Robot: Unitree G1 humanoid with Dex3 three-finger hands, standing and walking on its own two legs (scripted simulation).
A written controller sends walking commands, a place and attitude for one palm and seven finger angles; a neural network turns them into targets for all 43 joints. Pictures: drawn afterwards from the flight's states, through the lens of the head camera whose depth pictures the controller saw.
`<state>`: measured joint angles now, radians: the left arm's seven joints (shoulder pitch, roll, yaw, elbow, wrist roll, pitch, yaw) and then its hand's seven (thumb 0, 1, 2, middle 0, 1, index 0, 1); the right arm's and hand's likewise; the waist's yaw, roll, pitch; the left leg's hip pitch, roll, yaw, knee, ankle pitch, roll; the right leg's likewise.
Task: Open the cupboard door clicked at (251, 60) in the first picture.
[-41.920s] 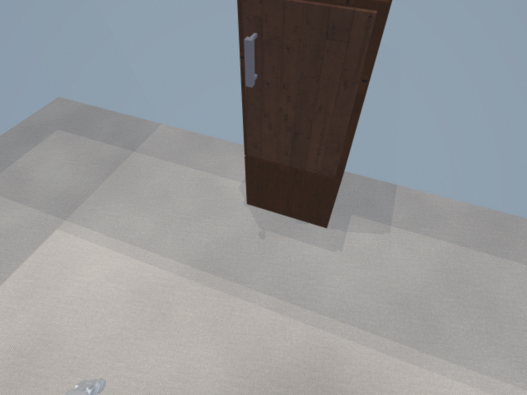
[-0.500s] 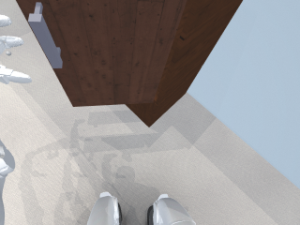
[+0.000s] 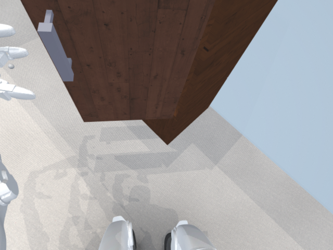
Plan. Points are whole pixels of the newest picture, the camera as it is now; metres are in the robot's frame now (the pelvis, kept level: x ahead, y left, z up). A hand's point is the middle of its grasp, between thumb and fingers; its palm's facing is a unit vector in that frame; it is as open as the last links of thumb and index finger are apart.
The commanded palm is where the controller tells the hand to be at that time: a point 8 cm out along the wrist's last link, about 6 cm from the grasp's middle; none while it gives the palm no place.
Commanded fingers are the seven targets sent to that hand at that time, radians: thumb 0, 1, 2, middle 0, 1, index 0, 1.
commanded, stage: move the hooked fingers beside the handle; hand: left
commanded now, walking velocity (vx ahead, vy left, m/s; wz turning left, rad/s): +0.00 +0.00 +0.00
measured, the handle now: (59, 48) +0.55 +0.22 +0.08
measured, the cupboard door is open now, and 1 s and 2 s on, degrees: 52 52 51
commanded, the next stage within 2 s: slide the fingers in behind the handle in 0.32 s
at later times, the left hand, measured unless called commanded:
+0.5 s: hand (16, 65) +0.49 +0.29 +0.08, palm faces +0.05 -1.00 +0.00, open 14.0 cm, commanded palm +0.48 +0.32 +0.08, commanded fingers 0.00 -0.50 0.30 -0.30 -1.20 -0.30 -1.20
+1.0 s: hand (36, 65) +0.50 +0.25 +0.08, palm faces +0.06 -1.00 +0.00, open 14.0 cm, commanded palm +0.48 +0.28 +0.08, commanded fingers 0.00 -0.50 0.30 -0.30 -1.20 -0.30 -1.20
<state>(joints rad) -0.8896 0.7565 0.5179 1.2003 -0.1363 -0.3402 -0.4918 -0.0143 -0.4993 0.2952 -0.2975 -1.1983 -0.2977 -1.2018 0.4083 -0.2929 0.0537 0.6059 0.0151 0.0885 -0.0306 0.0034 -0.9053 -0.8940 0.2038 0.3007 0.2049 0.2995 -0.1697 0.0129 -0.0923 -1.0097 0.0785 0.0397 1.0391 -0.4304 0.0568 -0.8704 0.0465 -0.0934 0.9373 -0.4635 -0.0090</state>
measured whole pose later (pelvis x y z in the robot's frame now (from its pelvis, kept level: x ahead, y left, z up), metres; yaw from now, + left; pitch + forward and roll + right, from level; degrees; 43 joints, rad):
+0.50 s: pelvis -0.01 +0.00 -0.01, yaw +0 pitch +23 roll -6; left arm -0.95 0.76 0.49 1.24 -0.12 -0.35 -0.46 -0.01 -0.50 0.30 -0.30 -1.20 -0.30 -1.20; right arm 0.40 -0.29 0.07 0.61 0.01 0.08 -0.04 0.00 -0.91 -0.89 0.20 0.30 0.20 0.30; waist -0.18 0.01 -0.08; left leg -1.05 0.07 0.03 1.07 -0.43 0.06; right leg -0.91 0.04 -0.10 0.97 -0.47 -0.01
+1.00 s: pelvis +0.00 +0.00 +0.00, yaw +0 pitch +22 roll -5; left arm -0.89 0.65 0.46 1.18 -0.13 -0.36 -0.37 -0.01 -0.50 0.30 -0.30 -1.20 -0.29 -1.20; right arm 0.41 -0.28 0.05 0.61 0.01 0.09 -0.02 0.00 -0.91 -0.89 0.20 0.30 0.20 0.30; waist -0.18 0.02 -0.09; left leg -1.00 0.08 0.04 1.04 -0.43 0.05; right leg -0.87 0.05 -0.09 0.95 -0.47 -0.01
